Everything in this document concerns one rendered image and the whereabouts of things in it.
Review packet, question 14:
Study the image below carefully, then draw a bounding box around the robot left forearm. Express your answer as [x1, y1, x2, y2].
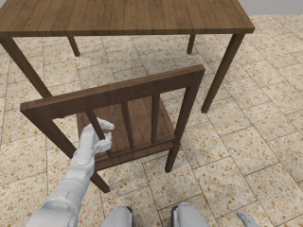
[25, 148, 95, 227]

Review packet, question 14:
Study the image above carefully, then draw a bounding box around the chair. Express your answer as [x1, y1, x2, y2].
[20, 64, 205, 194]

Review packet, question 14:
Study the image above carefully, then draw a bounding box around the right robot hand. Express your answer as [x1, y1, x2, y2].
[236, 210, 260, 227]

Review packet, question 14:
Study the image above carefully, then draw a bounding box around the left robot hand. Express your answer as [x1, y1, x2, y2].
[78, 117, 115, 154]

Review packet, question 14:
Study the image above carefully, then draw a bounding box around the table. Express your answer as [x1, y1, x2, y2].
[0, 0, 255, 119]

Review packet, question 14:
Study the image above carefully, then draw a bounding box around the right robot shin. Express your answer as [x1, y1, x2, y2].
[177, 202, 189, 208]

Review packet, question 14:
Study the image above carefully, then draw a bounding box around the robot right thigh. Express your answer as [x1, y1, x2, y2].
[173, 206, 208, 227]

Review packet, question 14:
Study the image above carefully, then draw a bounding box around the robot left upper arm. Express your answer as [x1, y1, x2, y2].
[27, 208, 79, 227]

